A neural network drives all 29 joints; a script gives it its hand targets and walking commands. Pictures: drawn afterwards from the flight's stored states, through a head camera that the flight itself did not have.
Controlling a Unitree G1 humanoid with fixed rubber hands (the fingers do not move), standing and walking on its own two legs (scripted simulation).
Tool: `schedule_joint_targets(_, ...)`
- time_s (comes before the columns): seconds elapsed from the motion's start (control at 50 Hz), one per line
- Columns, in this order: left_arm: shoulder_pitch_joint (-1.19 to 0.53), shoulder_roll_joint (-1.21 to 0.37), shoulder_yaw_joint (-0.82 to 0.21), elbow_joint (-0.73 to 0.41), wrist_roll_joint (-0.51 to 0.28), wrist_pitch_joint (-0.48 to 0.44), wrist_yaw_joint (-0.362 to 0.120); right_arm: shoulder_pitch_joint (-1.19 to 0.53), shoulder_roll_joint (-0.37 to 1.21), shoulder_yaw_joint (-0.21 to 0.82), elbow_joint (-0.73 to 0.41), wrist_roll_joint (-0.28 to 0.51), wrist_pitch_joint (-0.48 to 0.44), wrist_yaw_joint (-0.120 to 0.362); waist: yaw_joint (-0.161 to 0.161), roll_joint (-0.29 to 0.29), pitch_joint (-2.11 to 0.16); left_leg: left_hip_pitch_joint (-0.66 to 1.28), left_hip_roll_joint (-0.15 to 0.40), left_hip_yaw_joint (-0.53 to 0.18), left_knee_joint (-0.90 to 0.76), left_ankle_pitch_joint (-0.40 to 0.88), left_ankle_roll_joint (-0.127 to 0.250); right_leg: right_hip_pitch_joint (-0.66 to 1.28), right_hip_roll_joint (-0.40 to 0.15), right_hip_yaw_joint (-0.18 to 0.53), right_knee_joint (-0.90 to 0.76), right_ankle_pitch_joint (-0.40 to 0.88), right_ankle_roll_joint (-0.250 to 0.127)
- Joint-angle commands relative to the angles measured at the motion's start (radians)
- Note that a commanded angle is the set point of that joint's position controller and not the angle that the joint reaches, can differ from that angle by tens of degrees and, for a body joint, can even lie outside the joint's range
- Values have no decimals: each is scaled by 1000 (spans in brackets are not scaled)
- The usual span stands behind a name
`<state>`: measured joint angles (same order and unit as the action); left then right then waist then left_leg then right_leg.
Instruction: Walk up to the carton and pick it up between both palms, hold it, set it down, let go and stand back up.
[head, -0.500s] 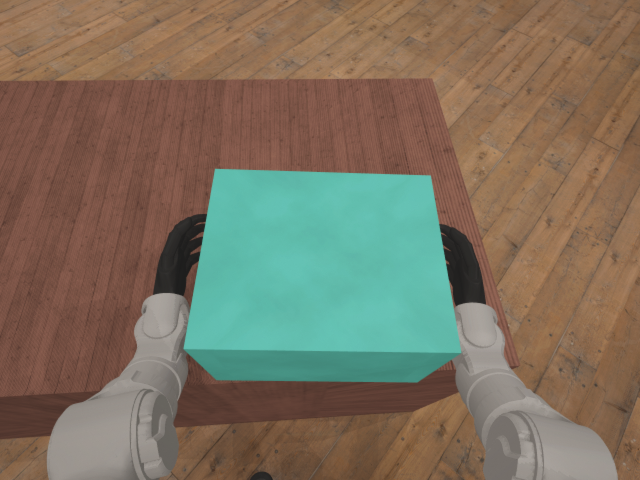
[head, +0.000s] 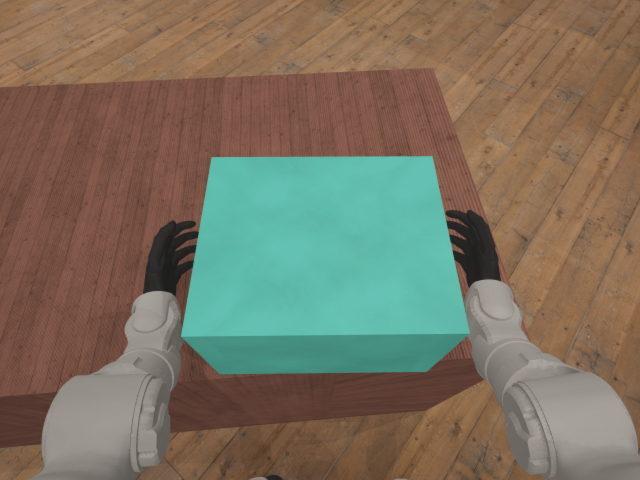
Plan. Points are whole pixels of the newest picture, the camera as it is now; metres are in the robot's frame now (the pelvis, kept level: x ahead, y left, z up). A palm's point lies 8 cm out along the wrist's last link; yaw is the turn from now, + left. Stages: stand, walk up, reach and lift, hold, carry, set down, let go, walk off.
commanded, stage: set down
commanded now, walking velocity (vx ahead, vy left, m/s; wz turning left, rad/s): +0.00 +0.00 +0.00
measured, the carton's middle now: (323, 268) +0.41 +0.00 -0.02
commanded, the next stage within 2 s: none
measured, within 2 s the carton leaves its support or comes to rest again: neither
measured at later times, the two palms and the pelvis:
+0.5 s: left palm (134, 287) +0.38 +0.24 +0.01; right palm (502, 297) +0.36 -0.22 -0.02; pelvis -0.02 +0.00 +0.00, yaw +1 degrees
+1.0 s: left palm (83, 344) +0.31 +0.27 +0.03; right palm (527, 338) +0.29 -0.22 +0.02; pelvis -0.02 +0.01 +0.02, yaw +2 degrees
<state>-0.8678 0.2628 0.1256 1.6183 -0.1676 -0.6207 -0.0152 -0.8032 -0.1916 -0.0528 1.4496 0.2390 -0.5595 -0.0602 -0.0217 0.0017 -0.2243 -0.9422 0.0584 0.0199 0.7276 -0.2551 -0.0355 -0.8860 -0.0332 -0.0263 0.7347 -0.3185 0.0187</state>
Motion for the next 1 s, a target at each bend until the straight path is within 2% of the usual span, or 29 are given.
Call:
schedule_joint_targets(0.0, -436, 254, -229, -86, -198, -16, -1, -395, -215, 132, -92, 116, -2, 5, -18, 56, -634, 360, -78, 41, 94, 286, -27, 162, 69, -36, -28, 311, 12)
schedule_joint_targets(0.04, -405, 282, -238, -162, -214, -7, -17, -358, -228, 154, -137, 142, 3, 12, -22, 66, -691, 413, -81, 31, 118, 333, -26, 159, 73, -39, -16, 338, 14)
schedule_joint_targets(0.06, -389, 283, -241, -151, -232, -5, -20, -354, -206, 210, -159, 186, 11, 16, 1, 41, -668, 399, -86, 34, 120, 350, -20, 193, 69, -35, -11, 368, 20)
schedule_joint_targets(0.12, -327, 257, -247, -133, -245, 4, -44, -313, -213, 232, -179, 188, 20, 25, -5, -5, -653, 425, -81, 30, 126, 391, -11, 178, 72, -50, -4, 406, 22)
schedule_joint_targets(0.18, -244, 269, -246, -197, -228, 20, -71, -228, -194, 272, -234, 216, 14, 24, 5, 10, -654, 458, -96, 17, 119, 432, -3, 246, 66, -45, -16, 492, 31)
schedule_joint_targets(0.2, -256, 278, -232, -235, -219, 23, -71, -198, -203, 263, -215, 223, 16, 17, -18, 24, -681, 448, -101, 14, 121, 437, -5, 262, 64, -41, -13, 497, 31)
schedule_joint_targets(0.22, -253, 260, -234, -200, -206, 28, -75, -211, -200, 276, -179, 233, 16, 19, 10, 46, -643, 458, -100, 12, 108, 401, -9, 225, 61, -47, -20, 436, 25)
schedule_joint_targets(0.24, -278, 286, -227, -160, -202, 37, -75, -213, -223, 247, -132, 217, 36, 22, -7, 30, -558, 428, -94, 4, 110, 339, -1, 205, 58, -35, -19, 362, 20)
schedule_joint_targets(0.28, -235, 272, -230, -218, -192, 59, -74, -187, -253, 228, -151, 218, 37, 20, -21, 48, -576, 510, -87, -10, 106, 362, -20, 174, 68, -63, -28, 352, 10)
schedule_joint_targets(0.32, -136, 236, -192, -316, -160, 69, -78, -76, -217, 276, -217, 245, 20, 11, 7, 68, -602, 564, -94, -8, 92, 420, -21, 246, 68, -50, -44, 406, 15)
schedule_joint_targets(0.34, -179, 262, -209, -249, -167, 71, -77, -126, -251, 234, -182, 226, 26, 15, -10, 90, -568, 553, -93, -9, 83, 379, -24, 183, 69, -62, -60, 353, 16)
schedule_joint_targets(0.36, -122, 240, -193, -296, -144, 79, -79, -91, -237, 269, -203, 234, 8, 22, 27, 86, -571, 611, -88, -4, 88, 438, -31, 221, 74, -64, -63, 393, 14)
schedule_joint_targets(0.4, -159, 228, -204, -301, -151, 90, -79, -129, -252, 241, -243, 231, 15, 19, 21, 91, -591, 612, -88, -11, 69, 398, -25, 195, 72, -63, -77, 346, 10)
schedule_joint_targets(0.44, -119, 261, -184, -343, -154, 90, -83, -111, -250, 246, -331, 222, 8, 16, 28, 39, -605, 608, -93, -3, 55, 390, -19, 269, 75, -58, -84, 378, 13)
schedule_joint_targets(0.46, -48, 231, -189, -419, -137, 94, -86, -22, -250, 240, -337, 221, -8, 10, 22, 79, -621, 663, -91, -7, 57, 433, -33, 273, 83, -60, -89, 398, 14)
schedule_joint_targets(0.54, -34, 254, -174, -398, -157, 111, -103, -23, -253, 245, -382, 220, 4, 5, 15, 8, -582, 658, -97, -12, 29, 389, -14, 329, 71, -43, -125, 392, 16)
schedule_joint_targets(0.58, 15, 258, -170, -509, -157, 120, -107, 35, -237, 234, -434, 214, 7, -3, 10, 16, -579, 687, -98, -13, 14, 402, -17, 384, 76, -43, -137, 407, 17)
schedule_joint_targets(0.6, -13, 280, -172, -467, -169, 112, -106, 6, -276, 202, -433, 184, 17, -4, -8, -10, -503, 630, -98, -12, -4, 313, -13, 352, 75, -38, -151, 334, 19)
schedule_joint_targets(0.64, 58, 283, -150, -548, -145, 126, -102, 48, -282, 191, -457, 183, 15, -4, 6, -30, -504, 685, -89, -18, -18, 320, -15, 381, 80, -36, -164, 332, 19)
schedule_joint_targets(0.66, 45, 258, -177, -541, -151, 138, -103, 57, -267, 195, -390, 199, 24, 2, 7, 4, -423, 698, -82, -27, -44, 279, -20, 342, 80, -39, -177, 271, 10)
schedule_joint_targets(0.68, -32, 272, -202, -504, -169, 143, -99, 12, -283, 160, -352, 180, 48, 6, -27, 14, -391, 646, -82, -32, -62, 174, -27, 303, 79, -46, -186, 171, 4)
schedule_joint_targets(0.72, -11, 264, -211, -469, -196, 157, -99, 35, -258, 156, -365, 177, 74, 6, -20, -35, -264, 597, -77, -28, -101, 36, -7, 327, 71, -32, -200, 44, 6)
schedule_joint_targets(0.74, 20, 258, -234, -492, -198, 160, -98, 67, -258, 150, -367, 187, 82, 9, -34, -20, -253, 595, -73, -43, -119, -8, -9, 329, 66, -32, -197, 35, 4)
schedule_joint_targets(0.8, 222, 221, -221, -590, -148, 179, -103, 253, -216, 196, -380, 208, 57, 17, -1, 13, -238, 744, -71, -42, -137, 124, -24, 415, 63, -25, -245, 149, 1)
schedule_joint_targets(0.84, 88, 261, -193, -543, -112, 199, -95, 148, -228, 150, -294, 176, 73, 19, 9, 96, -191, 712, -65, -46, -165, 22, -37, 351, 62, -25, -256, 42, -7)
schedule_joint_targets(0.9, 171, 228, -228, -647, -101, 209, -84, 231, -245, 145, -315, 199, 68, 47, 5, 166, -138, 767, -49, -56, -214, 66, -52, 370, 70, -42, -277, 88, -13)
schedule_joint_targets(0.92, 124, 239, -218, -630, -102, 206, -78, 167, -241, 145, -326, 193, 73, 52, 27, 147, -125, 740, -59, -44, -227, 10, -43, 377, 65, -32, -284, 22, -16)
schedule_joint_targets(0.94, 286, 221, -223, -698, -100, 214, -75, 314, -230, 148, -411, 198, 55, 55, 21, 110, -127, 787, -55, -55, -240, 57, -50, 438, 66, -39, -293, 100, -11)
schedule_joint_targets(0.98, 226, 259, -210, -709, -99, 203, -72, 272, -230, 143, -458, 186, 43, 56, -1, 97, -122, 777, -63, -54, -232, 45, -42, 427, 61, -29, -307, 83, -5)
